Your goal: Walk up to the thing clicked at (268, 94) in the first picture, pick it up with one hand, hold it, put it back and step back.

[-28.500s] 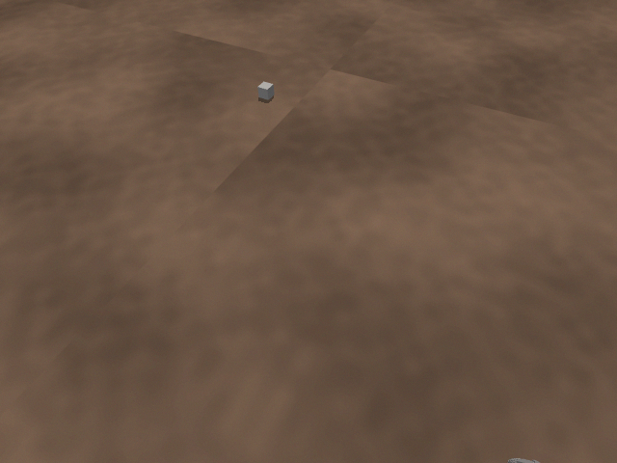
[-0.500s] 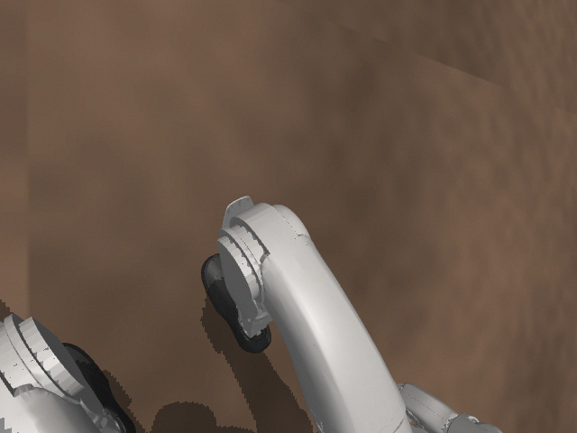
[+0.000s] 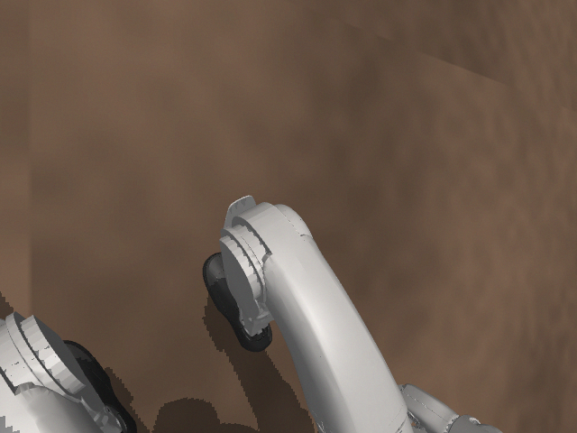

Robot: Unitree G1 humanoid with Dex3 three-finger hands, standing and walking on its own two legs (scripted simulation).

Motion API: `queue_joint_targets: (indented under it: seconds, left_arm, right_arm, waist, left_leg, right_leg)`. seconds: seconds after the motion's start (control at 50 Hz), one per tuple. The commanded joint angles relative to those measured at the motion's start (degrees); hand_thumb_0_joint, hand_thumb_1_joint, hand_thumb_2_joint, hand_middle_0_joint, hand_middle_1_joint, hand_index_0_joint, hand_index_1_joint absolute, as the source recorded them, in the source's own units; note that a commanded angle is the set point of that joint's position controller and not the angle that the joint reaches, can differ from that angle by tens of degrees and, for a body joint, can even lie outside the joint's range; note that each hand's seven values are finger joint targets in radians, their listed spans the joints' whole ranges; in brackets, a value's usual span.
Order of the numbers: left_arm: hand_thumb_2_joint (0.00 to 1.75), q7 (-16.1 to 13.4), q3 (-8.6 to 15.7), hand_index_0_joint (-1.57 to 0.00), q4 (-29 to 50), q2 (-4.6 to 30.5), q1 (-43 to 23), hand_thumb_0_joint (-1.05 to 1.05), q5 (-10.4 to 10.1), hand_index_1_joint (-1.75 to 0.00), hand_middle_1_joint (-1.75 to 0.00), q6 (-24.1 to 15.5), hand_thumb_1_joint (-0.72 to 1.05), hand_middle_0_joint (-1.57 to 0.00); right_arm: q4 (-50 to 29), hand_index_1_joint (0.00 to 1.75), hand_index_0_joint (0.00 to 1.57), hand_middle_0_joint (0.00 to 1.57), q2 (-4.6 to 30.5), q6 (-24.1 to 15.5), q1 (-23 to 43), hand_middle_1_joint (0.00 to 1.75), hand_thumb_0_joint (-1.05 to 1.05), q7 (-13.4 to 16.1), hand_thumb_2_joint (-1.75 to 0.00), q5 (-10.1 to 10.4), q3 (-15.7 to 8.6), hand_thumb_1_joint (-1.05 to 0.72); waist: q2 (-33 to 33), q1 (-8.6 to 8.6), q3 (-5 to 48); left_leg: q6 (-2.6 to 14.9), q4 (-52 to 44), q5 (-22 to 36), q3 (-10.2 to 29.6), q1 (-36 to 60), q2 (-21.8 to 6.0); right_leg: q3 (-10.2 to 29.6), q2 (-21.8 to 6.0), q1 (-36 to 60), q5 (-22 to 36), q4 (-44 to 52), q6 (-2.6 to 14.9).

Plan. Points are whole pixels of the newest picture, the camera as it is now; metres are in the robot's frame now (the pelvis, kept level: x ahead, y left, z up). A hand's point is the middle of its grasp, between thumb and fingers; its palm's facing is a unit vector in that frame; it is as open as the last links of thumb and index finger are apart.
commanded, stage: withdraw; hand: left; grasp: from above
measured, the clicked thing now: out of the picture +0.43 +0.37 -0.30
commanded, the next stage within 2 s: home in 0.64 s
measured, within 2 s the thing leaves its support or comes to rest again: neither
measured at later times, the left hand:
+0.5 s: hand out of the picture +0.43 +0.37 -0.08, palm faces -0.32 -0.29 -0.90, open 13.8 cm
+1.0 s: hand out of the picture +0.42 +0.33 -0.14, palm faces -0.38 -0.16 -0.91, open 12.4 cm
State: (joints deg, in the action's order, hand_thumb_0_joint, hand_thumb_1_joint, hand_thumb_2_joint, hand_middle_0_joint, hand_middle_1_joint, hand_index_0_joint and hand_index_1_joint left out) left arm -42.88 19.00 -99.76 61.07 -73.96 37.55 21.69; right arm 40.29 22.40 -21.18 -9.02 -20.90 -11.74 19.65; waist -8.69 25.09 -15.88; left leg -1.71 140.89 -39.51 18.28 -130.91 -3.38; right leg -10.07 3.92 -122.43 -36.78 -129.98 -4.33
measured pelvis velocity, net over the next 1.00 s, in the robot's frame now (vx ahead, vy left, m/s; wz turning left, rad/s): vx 0.00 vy -0.01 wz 0.13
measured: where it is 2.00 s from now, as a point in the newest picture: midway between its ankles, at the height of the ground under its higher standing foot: (182, 363)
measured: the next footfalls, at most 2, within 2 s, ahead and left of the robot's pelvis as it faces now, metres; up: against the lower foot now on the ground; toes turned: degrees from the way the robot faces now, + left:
none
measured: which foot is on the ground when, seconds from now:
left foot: down 0.00-1.00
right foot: down 0.00-1.00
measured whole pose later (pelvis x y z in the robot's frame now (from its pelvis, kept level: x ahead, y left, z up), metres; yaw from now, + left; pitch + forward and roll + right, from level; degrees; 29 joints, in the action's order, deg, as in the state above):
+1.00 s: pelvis +0.00 -0.01 +0.01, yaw +8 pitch +32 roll -8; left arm -9.3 4.5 -53.1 40.4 -43.1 62.7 -9.8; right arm 39.2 16.1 -0.3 -12.7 -5.4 -5.6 1.7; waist -0.2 11.1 -0.6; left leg -1.3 135.7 -36.5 9.7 -131.7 -2.0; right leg -3.4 0.9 -125.9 -37.7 -131.4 -3.0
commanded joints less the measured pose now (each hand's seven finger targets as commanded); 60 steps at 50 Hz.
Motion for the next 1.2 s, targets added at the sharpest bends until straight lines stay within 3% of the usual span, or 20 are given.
queue_joint_targets:
  seconds: [0.0, 0.06, 0.12, 0.18, 0.24, 0.32, 0.36, 0.42, 0.54, 0.66, 0.7, 0.78, 0.88, 0.92, 1.02, 1.06, 1.1, 1.12, 1.16, 1.18]
  left_arm:
    - [0.96, -1.6, -1.1, -0.08, 12.1, 14.7, -15.5, 0.0, 3.0, -0.96, -0.98, 0.2, -0.52, -0.06]
    - [0.97, 0.7, -1.6, -0.07, 20.2, 12.4, -15.1, 0.0, 4.4, -0.96, -0.98, 1.7, -0.53, -0.06]
    - [0.97, 5.1, -4.0, -0.07, 26.2, 5.8, -9.3, 0.0, 5.4, -0.97, -0.98, 3.5, -0.53, -0.05]
    - [0.98, 10.3, -6.9, -0.07, 29.5, -1.3, -2.5, 0.0, 6.4, -0.99, -1.0, 4.9, -0.53, -0.06]
    - [0.96, 15.7, -12.0, -0.1, 31.6, -9.8, 1.8, 0.0, 7.3, -0.97, -0.98, 5.4, -0.51, -0.09]
    - [0.95, 22.6, -15.9, -0.12, 35.2, -13.2, -3.5, 0.0, 9.3, -0.95, -0.96, 2.2, -0.47, -0.11]
    - [0.93, 26.3, -16.8, -0.14, 33.4, -11.0, -5.4, 0.0, 12.5, -0.94, -0.95, -0.4, -0.45, -0.13]
    - [0.94, 29.4, -19.2, -0.13, 31.7, -11.9, -7.6, 0.0, 16.7, -0.95, -0.96, -5.1, -0.45, -0.12]
    - [0.99, 31.0, -18.4, -0.09, 20.9, -6.8, -5.8, 0.0, 21.8, -1.0, -1.0, -14.2, -0.52, -0.09]
    - [0.93, 32.5, -17.4, -0.14, 22.4, -3.1, -4.0, 0.0, 25.8, -0.94, -0.95, -24.2, -0.44, -0.13]
    - [0.92, 32.5, -17.0, -0.15, 27.4, -2.5, -4.2, 0.0, 26.5, -0.93, -0.94, -27.5, -0.44, -0.13]
    - [0.91, 31.4, -12.8, -0.2, 39.4, 1.1, 0.4, 0.0, 27.9, -0.7, -0.71, -31.8, -0.21, -0.22]
    - [0.73, 30.0, -8.6, -0.17, 56.3, 2.4, 7.7, 0.0, 25.8, -0.42, -0.41, -32.7, 0.13, -0.18]
    - [0.76, 30.8, -9.4, -0.17, 61.4, -0.3, 11.4, 0.0, 24.2, -0.41, -0.4, -31.6, 0.23, -0.18]
    - [0.78, 33.8, -10.6, -0.18, 65.0, -5.7, 19.5, 0.0, 18.8, -0.37, -0.36, -28.7, 0.4, -0.18]
    - [0.78, 35.7, -12.0, -0.18, 66.8, -9.1, 23.9, 0.0, 15.6, -0.34, -0.34, -27.5, 0.47, -0.18]
    - [0.74, 38.4, -16.2, -0.17, 67.0, -15.7, 30.5, 0.0, 11.3, -0.3, -0.3, -26.0, 0.49, -0.17]
    - [0.77, 39.6, -15.0, -0.18, 69.4, -15.0, 33.1, 0.0, 8.9, -0.31, -0.31, -25.5, 0.52, -0.18]
    - [0.8, 41.9, -17.0, -0.18, 73.2, -17.8, 36.0, 0.0, 4.7, -0.31, -0.31, -24.7, 0.6, -0.18]
    - [0.84, 42.7, -16.3, -0.19, 72.5, -17.9, 40.0, 0.0, 2.6, -0.34, -0.34, -24.2, 0.64, -0.19]
  right_arm:
    - [2.3, 0.3, 0.2, 0.2, 19.6, 0.4, -14.2, 0.3, 0.0, 0.2, -0.9, 0.8, -6.3, -0.9]
    - [1.0, 0.3, 0.2, 0.2, 18.4, 1.0, -13.8, 0.3, 0.0, 0.3, -0.9, 1.7, -8.7, -0.9]
    - [1.0, 0.3, 0.2, 0.2, 16.3, 2.1, -14.5, 0.3, 0.0, 1.0, -0.9, 3.7, -12.1, -0.9]
    - [2.9, 0.3, 0.2, 0.2, 13.2, 3.8, -15.1, 0.3, 0.0, 1.4, -0.9, 5.8, -14.8, -0.9]
    - [4.3, 0.3, 0.2, 0.2, 11.7, 5.3, -15.2, 0.3, 0.0, 2.0, -0.9, 6.9, -17.1, -0.9]
    - [5.1, 0.3, 0.2, 0.2, 11.3, 7.1, -15.0, 0.3, 0.0, 3.4, -0.9, 7.3, -18.8, -0.9]
    - [7.0, 0.3, 0.2, 0.2, 11.1, 8.3, -16.0, 0.3, 0.0, 4.5, -0.9, 7.2, -19.2, -0.9]
    - [4.0, 0.3, 0.2, 0.2, 9.6, 9.2, -13.1, 0.3, 0.0, 6.4, -0.9, 7.3, -18.8, -0.9]
    - [0.9, 0.3, 0.2, 0.2, 8.4, 11.5, -11.3, 0.3, 0.0, 10.3, -0.9, 6.5, -16.7, -0.9]
    - [-1.0, 0.3, 0.2, 0.2, 8.9, 13.9, -11.8, 0.3, 0.0, 13.2, -0.9, 5.5, -15.6, -0.89]
    - [-1.3, 0.3, 0.2, 0.2, 9.3, 14.6, -12.3, 0.3, 0.0, 14.0, -0.89, 5.2, -15.9, -0.89]
    - [-1.7, 0.3, 0.2, 0.2, 9.8, 16.6, -13.5, 0.3, 0.0, 15.3, -0.9, 4.9, -17.7, -0.89]
    - [-4.2, 0.3, 0.2, 0.2, 10.9, 19.3, -13.2, 0.3, 0.0, 16.5, -0.9, 5.7, -22.5, -0.89]
    - [-5.0, 0.3, 0.2, 0.2, 9.4, 20.2, -13.4, 0.3, 0.0, 16.5, -0.9, 6.5, -24.0, -0.9]
    - [-5.2, 0.3, 0.2, 0.2, 7.7, 22.1, -12.5, 0.3, 0.0, 17.1, -0.9, 8.5, -25.8, -0.9]
    - [-6.3, 0.3, 0.2, 0.2, 6.8, 22.5, -11.0, 0.3, 0.0, 17.5, -0.9, 9.3, -25.9, -0.9]
    - [-6.7, 0.3, 0.2, 0.2, 5.9, 22.5, -9.6, 0.3, 0.0, 17.9, -0.9, 10.2, -25.5, -0.9]
    - [-7.6, 0.3, 0.2, 0.2, 6.1, 22.3, -8.8, 0.3, 0.0, 18.1, -0.9, 10.5, -25.6, -0.9]
    - [-8.4, 0.3, 0.2, 0.2, 5.5, 21.9, -7.2, 0.3, 0.0, 18.7, -0.9, 11.1, -25.4, -0.9]
    - [-9.2, 0.3, 0.2, 0.2, 5.6, 21.6, -5.5, 0.3, 0.0, 18.9, -0.9, 11.4, -25.3, -0.9]
  waist:
    - [39.4, 1.51, 44.1]
    - [43.7, -1.66, 50.6]
    - [43.9, -5.24, 58.0]
    - [41.1, -8.53, 58.5]
    - [33.0, -8.02, 55.0]
    - [28.0, -6.61, 52.1]
    - [25.2, -5.59, 48.2]
    - [23.8, -6.22, 47.4]
    - [17.0, -7.75, 43.1]
    - [19.2, -8.22, 48.6]
    - [21.4, -8.88, 51.3]
    - [27.9, -12.11, 60.9]
    - [31.3, -15.78, 68.5]
    - [32.6, -16.56, 72.2]
    - [27.9, -18.53, 69.7]
    - [24.7, -18.86, 66.6]
    - [20.7, -18.19, 59.8]
    - [19.0, -19.22, 60.2]
    - [16.8, -18.65, 58.5]
    - [14.2, -19.15, 55.1]
  left_leg:
    - [0.24, -14.9, 13.8, -8.3, 32.5, -2.4]
    - [-0.15, -15.7, 17.0, -9.4, 35.7, -2.3]
    - [0.11, -17.0, 18.7, -10.2, 36.7, -1.7]
    - [0.68, -17.2, 18.0, -11.5, 32.2, -0.8]
    - [1.74, -18.8, 14.9, -12.2, 29.3, -0.4]
    - [2.15, -22.5, 8.5, -11.1, 29.2, 0.2]
    - [2.31, -23.0, 3.8, -11.4, 28.0, 0.7]
    - [2.18, -23.4, 2.5, -12.0, 29.3, 1.3]
    - [2.74, -21.4, 0.6, -14.9, 21.7, 2.4]
    - [2.41, -17.7, 6.4, -15.9, 22.4, 2.1]
    - [2.31, -17.0, 7.5, -15.7, 23.4, 2.1]
    - [1.6, -17.0, 12.4, -15.8, 30.3, 1.8]
    - [1.34, -19.4, 15.0, -15.8, 37.6, 1.9]
    - [1.64, -21.3, 16.2, -15.9, 41.4, 1.6]
    - [2.96, -27.0, 12.3, -16.0, 41.3, 1.9]
    - [3.53, -30.5, 8.6, -15.3, 39.8, 1.7]
    - [4.14, -34.0, 4.1, -14.4, 37.3, 1.7]
    - [4.26, -35.1, 4.5, -14.2, 38.2, 1.5]
    - [4.62, -37.2, 3.6, -13.9, 38.1, 1.5]
    - [4.75, -39.0, 1.9, -13.2, 37.9, 1.3]
  right_leg:
    - [-6.0, 1.5, 22.9, 17.1, 11.9, 4.61]
    - [-5.2, 1.6, 23.0, 18.7, 11.8, 5.24]
    - [-4.2, 2.0, 23.6, 19.6, 12.2, 5.59]
    - [-3.2, 2.2, 19.6, 18.4, 11.9, 5.99]
    - [-2.2, 2.7, 17.7, 15.7, 14.0, 5.79]
    - [-1.2, 1.8, 13.2, 8.8, 15.4, 6.3]
    - [0.0, 1.7, 12.1, 3.2, 16.5, 6.41]
    - [0.8, 1.2, 12.1, 1.3, 16.5, 6.7]
    - [2.5, 0.6, 14.3, -4.1, 17.7, 6.76]
    - [2.2, -0.1, 17.1, 2.4, 14.9, 6.14]
    - [1.7, -0.4, 17.5, 4.6, 13.9, 5.97]
    - [1.2, -0.7, 20.1, 9.6, 12.1, 6.19]
    - [1.1, -1.6, 18.8, 11.3, 12.8, 7.01]
    - [1.8, -1.8, 19.7, 12.4, 13.5, 6.7]
    - [2.9, -1.8, 20.8, 10.3, 17.7, 6.33]
    - [3.1, -1.6, 22.3, 8.5, 20.1, 5.96]
    - [3.1, -1.5, 22.7, 5.9, 23.3, 5.63]
    - [3.3, -1.4, 24.4, 6.6, 24.3, 5.47]
    - [3.6, -1.5, 26.8, 6.6, 26.7, 5.29]
    - [3.5, -1.6, 26.9, 5.4, 27.8, 5.19]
